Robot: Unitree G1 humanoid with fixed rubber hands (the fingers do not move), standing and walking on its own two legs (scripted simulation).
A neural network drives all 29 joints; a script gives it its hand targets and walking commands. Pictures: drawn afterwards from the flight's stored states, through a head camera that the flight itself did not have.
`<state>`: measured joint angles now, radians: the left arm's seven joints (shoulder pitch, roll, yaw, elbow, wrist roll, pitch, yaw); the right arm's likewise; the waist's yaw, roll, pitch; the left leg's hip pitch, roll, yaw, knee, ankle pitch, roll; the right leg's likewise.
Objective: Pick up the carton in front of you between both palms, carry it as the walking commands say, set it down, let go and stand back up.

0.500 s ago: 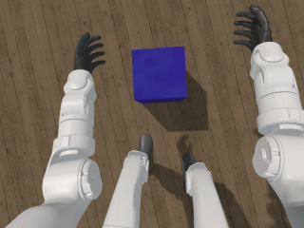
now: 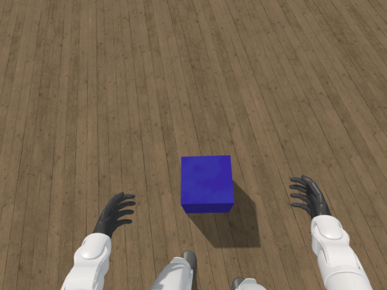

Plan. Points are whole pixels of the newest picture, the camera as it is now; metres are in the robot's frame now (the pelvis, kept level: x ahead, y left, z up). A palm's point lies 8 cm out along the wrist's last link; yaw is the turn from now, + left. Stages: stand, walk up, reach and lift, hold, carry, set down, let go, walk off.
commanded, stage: let go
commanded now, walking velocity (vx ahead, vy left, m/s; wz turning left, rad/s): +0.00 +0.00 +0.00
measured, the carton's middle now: (206, 186) +0.47 +0.04 -0.62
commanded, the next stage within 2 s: stand in 0.78 s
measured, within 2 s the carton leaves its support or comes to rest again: neither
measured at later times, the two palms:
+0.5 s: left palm (111, 246) +0.19 +0.20 -0.04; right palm (373, 278) +0.19 -0.26 -0.04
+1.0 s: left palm (83, 254) +0.17 +0.27 -0.07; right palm out of the picture +0.17 -0.30 -0.05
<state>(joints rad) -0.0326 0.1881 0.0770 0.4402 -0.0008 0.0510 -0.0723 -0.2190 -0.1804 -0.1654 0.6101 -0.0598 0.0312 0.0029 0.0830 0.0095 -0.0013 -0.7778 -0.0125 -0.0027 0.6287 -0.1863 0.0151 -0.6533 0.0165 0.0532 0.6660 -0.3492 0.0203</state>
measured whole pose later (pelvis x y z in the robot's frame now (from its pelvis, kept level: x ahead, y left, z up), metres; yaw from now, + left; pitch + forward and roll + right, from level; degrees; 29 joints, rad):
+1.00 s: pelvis +0.04 -0.01 +0.02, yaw +0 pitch +0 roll +0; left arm 0.24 0.33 0.05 0.59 0.04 0.05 0.01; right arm 0.20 -0.31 -0.06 0.69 -0.04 0.02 0.00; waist 0.00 -0.06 0.00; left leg -0.29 -0.01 0.00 0.56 -0.27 0.01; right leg -0.14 0.02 0.06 0.52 -0.39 0.00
